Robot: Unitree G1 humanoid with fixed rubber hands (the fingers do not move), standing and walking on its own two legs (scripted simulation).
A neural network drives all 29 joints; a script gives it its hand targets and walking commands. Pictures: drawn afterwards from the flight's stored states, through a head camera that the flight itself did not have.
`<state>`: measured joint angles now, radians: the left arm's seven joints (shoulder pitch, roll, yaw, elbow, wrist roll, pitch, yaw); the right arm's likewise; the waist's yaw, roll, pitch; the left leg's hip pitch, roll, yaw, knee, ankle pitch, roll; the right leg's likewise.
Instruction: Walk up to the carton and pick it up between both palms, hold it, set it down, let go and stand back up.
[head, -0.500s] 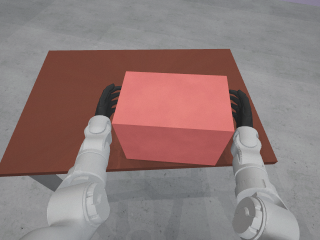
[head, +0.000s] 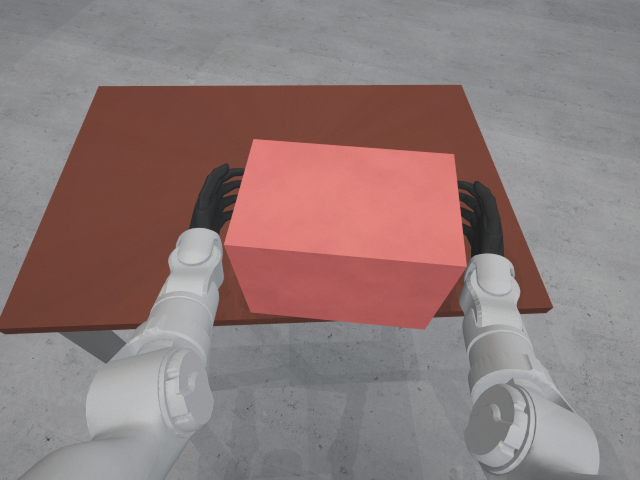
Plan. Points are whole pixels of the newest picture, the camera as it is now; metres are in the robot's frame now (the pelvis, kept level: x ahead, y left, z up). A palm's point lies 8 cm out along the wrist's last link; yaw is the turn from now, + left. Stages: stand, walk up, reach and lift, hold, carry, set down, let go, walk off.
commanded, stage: set down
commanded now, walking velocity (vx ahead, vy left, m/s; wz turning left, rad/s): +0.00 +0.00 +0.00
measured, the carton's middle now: (344, 239) +0.44 -0.03 -0.01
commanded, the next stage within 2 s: none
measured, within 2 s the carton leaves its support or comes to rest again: rests again in 0.20 s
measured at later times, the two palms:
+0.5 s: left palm (213, 218) +0.44 +0.15 +0.04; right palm (481, 244) +0.40 -0.20 +0.03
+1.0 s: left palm (213, 219) +0.44 +0.15 +0.03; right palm (481, 245) +0.40 -0.20 +0.03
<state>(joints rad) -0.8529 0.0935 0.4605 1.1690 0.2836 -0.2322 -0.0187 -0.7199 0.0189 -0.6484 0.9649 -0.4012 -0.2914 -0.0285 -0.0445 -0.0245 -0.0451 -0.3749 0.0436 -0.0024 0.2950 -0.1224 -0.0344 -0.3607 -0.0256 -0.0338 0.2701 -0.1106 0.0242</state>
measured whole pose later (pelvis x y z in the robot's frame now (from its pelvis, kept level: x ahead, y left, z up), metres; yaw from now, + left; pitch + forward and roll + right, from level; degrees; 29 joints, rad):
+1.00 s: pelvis +0.01 +0.00 +0.00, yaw +0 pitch +13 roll -1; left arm -0.84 0.06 0.55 1.13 0.35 -0.30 -0.04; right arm -0.70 0.03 -0.67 0.93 -0.42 -0.32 -0.02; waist -0.05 -0.02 -0.04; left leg -0.41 0.04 0.00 0.33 -0.15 -0.03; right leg -0.39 -0.03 -0.03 0.28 -0.13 0.03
